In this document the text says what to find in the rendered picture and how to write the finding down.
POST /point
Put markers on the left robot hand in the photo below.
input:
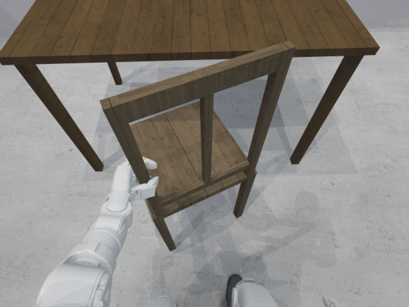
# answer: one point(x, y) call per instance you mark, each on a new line
point(125, 180)

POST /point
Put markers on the chair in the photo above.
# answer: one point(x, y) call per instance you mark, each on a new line
point(196, 155)

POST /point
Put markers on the left robot upper arm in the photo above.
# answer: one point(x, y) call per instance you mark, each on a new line
point(77, 286)

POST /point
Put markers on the table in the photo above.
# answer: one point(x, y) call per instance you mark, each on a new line
point(110, 31)

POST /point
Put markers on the robot right shin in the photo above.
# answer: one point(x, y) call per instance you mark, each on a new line
point(245, 281)

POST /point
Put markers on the left robot forearm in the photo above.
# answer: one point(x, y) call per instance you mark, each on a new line
point(104, 240)

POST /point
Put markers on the robot right foot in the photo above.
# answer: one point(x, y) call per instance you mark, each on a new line
point(232, 281)

